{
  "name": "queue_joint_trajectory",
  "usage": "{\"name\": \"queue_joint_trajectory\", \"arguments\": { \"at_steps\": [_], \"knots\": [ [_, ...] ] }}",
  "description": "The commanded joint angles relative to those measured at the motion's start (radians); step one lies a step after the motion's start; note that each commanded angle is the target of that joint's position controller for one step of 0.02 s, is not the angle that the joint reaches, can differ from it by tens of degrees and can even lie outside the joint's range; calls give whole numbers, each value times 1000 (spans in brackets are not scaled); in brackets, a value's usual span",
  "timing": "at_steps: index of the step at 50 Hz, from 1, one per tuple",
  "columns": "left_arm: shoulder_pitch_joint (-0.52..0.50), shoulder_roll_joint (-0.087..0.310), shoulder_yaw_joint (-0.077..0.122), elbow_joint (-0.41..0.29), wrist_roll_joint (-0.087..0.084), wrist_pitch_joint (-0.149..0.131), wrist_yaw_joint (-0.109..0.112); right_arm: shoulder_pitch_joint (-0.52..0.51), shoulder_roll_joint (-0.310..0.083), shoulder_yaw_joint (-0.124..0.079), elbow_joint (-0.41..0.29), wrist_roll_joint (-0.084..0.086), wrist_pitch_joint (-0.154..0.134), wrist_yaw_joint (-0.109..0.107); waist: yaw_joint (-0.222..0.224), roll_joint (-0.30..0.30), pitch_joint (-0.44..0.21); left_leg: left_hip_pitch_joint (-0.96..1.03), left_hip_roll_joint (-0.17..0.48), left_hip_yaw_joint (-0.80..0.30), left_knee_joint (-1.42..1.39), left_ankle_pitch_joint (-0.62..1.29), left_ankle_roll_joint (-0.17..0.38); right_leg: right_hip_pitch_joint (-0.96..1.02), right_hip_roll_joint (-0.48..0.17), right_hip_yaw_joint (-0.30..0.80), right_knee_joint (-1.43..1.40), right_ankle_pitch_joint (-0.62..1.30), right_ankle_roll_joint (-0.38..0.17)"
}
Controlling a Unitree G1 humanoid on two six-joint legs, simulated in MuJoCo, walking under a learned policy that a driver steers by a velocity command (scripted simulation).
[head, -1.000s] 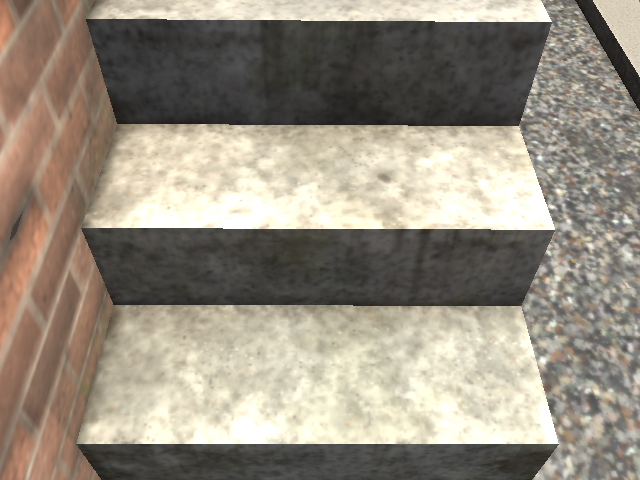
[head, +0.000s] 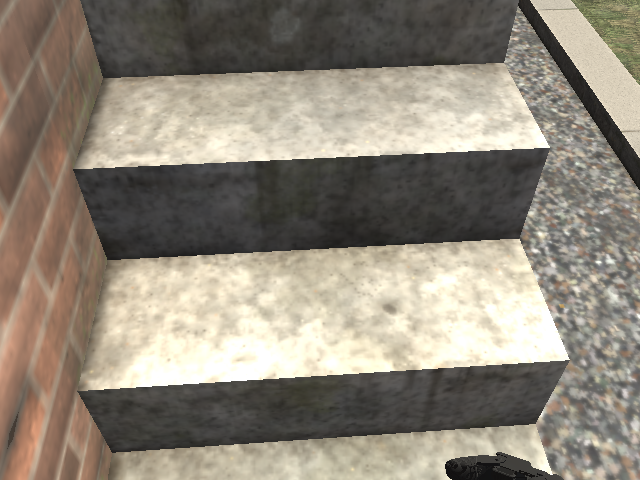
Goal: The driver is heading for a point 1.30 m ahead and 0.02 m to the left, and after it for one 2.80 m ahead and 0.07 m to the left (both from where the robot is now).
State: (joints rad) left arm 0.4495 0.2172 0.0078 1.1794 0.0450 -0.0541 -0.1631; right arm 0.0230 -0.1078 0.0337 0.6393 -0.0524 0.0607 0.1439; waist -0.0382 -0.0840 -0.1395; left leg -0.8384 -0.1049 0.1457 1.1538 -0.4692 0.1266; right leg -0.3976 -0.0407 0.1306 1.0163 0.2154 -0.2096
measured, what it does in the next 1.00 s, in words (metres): climbs: right foot 0.20 m higher, then left foot 0.20 m higher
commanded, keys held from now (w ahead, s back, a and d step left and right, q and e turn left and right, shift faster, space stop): w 1.00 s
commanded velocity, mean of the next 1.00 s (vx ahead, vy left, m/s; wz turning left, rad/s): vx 0.49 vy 0.00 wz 0.00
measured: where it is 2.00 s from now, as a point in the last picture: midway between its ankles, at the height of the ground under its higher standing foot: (298, 83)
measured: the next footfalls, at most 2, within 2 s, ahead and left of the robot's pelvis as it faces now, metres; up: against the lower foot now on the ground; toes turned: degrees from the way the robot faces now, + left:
right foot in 0.48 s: +0.37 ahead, -0.06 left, +0.20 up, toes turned -3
left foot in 0.94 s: +0.62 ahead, +0.17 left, +0.39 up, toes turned +1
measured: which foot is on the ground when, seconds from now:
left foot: down 0.00-0.48, up 0.50-0.92, down 0.94-1.00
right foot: up 0.00-0.46, down 0.48-0.98, up 1.00-1.00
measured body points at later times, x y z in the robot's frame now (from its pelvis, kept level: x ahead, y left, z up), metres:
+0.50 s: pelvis +0.24 +0.02 +0.17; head +0.26 +0.01 +0.62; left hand +0.54 +0.17 +0.13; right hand +0.13 -0.17 +0.02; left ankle +0.12 +0.08 -0.58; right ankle +0.33 -0.06 -0.44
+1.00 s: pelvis +0.48 +0.07 +0.37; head +0.50 +0.06 +0.82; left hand +0.40 +0.29 +0.23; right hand +0.69 -0.12 +0.28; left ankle +0.58 +0.17 -0.24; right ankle +0.37 -0.06 -0.35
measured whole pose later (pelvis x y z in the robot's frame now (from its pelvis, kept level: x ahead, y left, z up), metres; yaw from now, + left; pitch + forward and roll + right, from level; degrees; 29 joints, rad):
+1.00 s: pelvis +0.48 +0.07 +0.37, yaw +0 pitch +8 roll +5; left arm 0.47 0.19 -0.01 1.18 0.05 -0.06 -0.15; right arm 0.02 -0.11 0.06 0.68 -0.04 0.05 0.10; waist -0.05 -0.08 -0.13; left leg -0.94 -0.07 0.12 1.21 -0.48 0.06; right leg -0.32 -0.12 0.03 0.66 0.17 -0.17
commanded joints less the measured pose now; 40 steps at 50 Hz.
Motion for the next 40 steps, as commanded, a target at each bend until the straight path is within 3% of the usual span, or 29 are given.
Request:
{"name": "queue_joint_trajectory", "arguments": {
  "at_steps": [1,2,4,6,7,8,9,11,14,15,17,18,19,20,21,22,23,24,25,26,27,28,30,32,33,36,38,39,40],
  "knots": [
    [-101,-12,26,-63,-48,19,58,464,-66,-40,235,15,-50,-22,-73,193,157,271,269,-841,-650,-397,259,-639,45,150,894,15,6],
    [-134,9,30,-104,-30,23,103,395,14,-10,290,26,-86,-22,4,91,109,311,226,-709,-647,-273,219,-704,61,185,924,-33,2],
    [-151,-24,21,-204,-22,56,149,248,71,21,352,27,-147,-6,117,70,97,268,186,-542,-707,-123,104,-763,67,189,929,-66,-4],
    [-148,-37,8,-249,-25,70,163,194,58,11,338,14,-174,5,141,61,100,219,154,-346,-725,59,88,-779,44,86,854,-134,18],
    [-185,-2,17,-288,-35,60,160,134,1,-8,302,28,-185,9,153,63,78,143,155,-304,-782,81,83,-671,14,-13,823,-232,63],
    [-168,-6,13,-274,-38,58,149,220,-70,-24,332,36,-193,7,139,205,108,153,171,-346,-828,111,120,-710,34,-109,1132,-366,83],
    [-277,10,17,-311,-28,58,160,374,-38,-4,400,17,-195,3,94,228,126,308,237,-486,-844,30,153,-907,58,-57,1377,-459,55],
    [-378,-15,-11,-353,-10,28,184,631,28,32,543,-43,-179,-10,26,134,186,601,278,-582,-768,-36,126,-1283,86,77,1501,-435,-57],
    [-498,-9,-36,-427,-28,8,156,644,-22,27,570,-71,-165,-9,26,86,156,727,282,-523,-774,-4,110,-1430,6,-20,1397,-468,-81],
    [-585,4,-28,-502,-44,25,162,609,-39,18,537,-69,-179,2,34,83,132,619,253,-450,-856,20,66,-1261,-31,-95,1167,-419,-53],
    [-735,18,-29,-583,-39,58,151,688,-68,4,553,-59,-195,-1,4,155,95,490,241,-426,-916,138,55,-1113,-103,-189,1009,-348,-4],
    [-870,0,-31,-627,-35,68,147,652,-87,-8,510,-26,-187,8,-4,176,94,359,275,-360,-1061,364,46,-898,-86,-272,847,-481,14],
    [-989,-21,-56,-708,-23,105,121,657,-158,-25,547,-12,-176,25,38,235,65,177,289,-333,-1131,834,108,-547,-28,-369,573,-659,-3],
    [-938,-60,-62,-679,-41,111,86,707,-216,-23,544,22,-194,33,50,326,30,216,317,-355,-1025,1606,149,-418,72,-469,632,-755,80],
    [-712,-58,-69,-601,-18,119,81,664,-240,-25,536,14,-208,32,109,305,-28,502,363,-299,-932,2062,116,-416,74,-416,529,-568,65],
    [-643,8,-44,-577,-8,121,85,598,-292,-46,490,56,-224,36,136,318,-56,738,371,-285,-867,2218,82,-423,138,-427,307,-685,105],
    [-602,49,-37,-560,-22,125,88,553,-338,-62,487,52,-210,58,154,312,-107,881,398,-290,-777,2417,97,-357,179,-427,82,-659,100],
    [-350,80,-17,-455,-24,110,126,485,-342,-73,493,24,-194,77,221,262,-124,862,355,-265,-538,2343,45,-168,140,-266,-106,-507,76],
    [-65,100,-10,-340,-42,105,144,652,-209,-48,521,-53,-190,95,199,40,-412,463,302,-314,-286,1881,27,405,-5,170,-117,-51,-110],
    [82,152,16,-284,-3,117,147,610,-151,-55,515,-25,-166,101,290,-223,-292,183,62,-335,298,584,-40,390,-228,676,-481,-88,-292],
    [56,201,42,-230,14,86,142,550,-192,-82,490,7,-153,79,238,-114,-98,-62,-11,-498,827,533,-4,198,-207,716,-545,-527,-193],
    [-59,196,51,-203,3,61,126,480,-158,-88,451,-2,-139,56,184,-18,63,-310,-49,-523,1095,507,42,130,-194,619,-575,-693,-139],
    [-245,-27,8,-165,-23,20,99,408,-95,-68,386,-33,-111,18,47,147,97,-411,-44,-531,1024,482,111,83,-146,335,-555,-504,-62],
    [-286,-132,-28,-122,-22,-23,97,416,-42,-38,348,-46,-90,6,-65,143,71,-430,38,-399,949,435,93,55,-88,60,-570,-308,30],
    [-225,-121,-30,-98,-9,-37,103,373,-31,-27,316,-33,-89,6,-66,112,91,-483,44,-333,1016,341,88,68,-91,9,-601,-312,46],
    [-8,-33,-21,-23,85,-28,128,266,1,12,252,20,-112,9,-14,25,144,-612,27,-232,1348,216,99,59,-115,-5,-674,-407,41],
    [-6,15,-23,-34,113,-26,115,151,-8,25,174,38,-114,-10,-6,71,202,-678,53,-257,1210,319,130,47,-141,-20,-739,-463,40],
    [18,20,-30,-31,121,-27,101,60,-54,18,90,41,-98,-24,-2,109,165,-620,115,-190,918,426,126,50,-143,-80,-790,-449,61],
    [82,11,-37,-14,113,-31,104,-20,-68,17,45,50,-79,-28,33,71,171,-600,158,-125,823,448,115,53,-153,-66,-838,-458,41]
  ]
}}
Keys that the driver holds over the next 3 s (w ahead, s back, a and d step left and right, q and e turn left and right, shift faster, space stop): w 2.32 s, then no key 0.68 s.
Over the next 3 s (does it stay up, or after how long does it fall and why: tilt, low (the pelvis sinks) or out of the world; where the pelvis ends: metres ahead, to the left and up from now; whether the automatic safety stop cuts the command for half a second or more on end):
stays up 1.27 -0.01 1.06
